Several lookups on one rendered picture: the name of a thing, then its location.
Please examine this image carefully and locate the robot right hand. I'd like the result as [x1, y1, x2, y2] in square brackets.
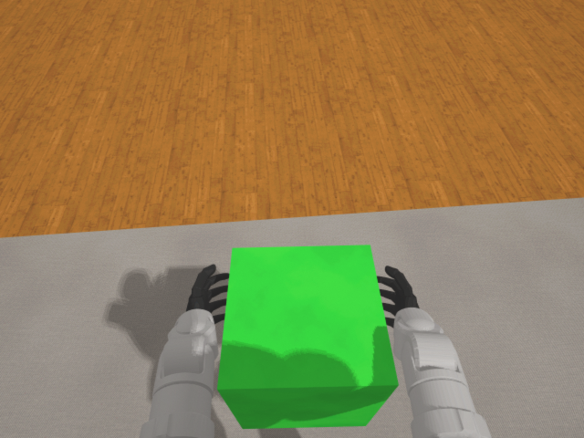
[377, 266, 419, 328]

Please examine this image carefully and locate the carton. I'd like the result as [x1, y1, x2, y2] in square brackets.
[217, 245, 399, 429]

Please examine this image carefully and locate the robot right forearm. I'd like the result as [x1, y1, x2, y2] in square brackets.
[393, 308, 492, 438]

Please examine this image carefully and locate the robot left hand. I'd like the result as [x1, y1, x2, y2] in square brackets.
[186, 265, 229, 324]

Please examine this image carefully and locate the robot left forearm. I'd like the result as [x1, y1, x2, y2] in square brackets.
[140, 308, 219, 438]

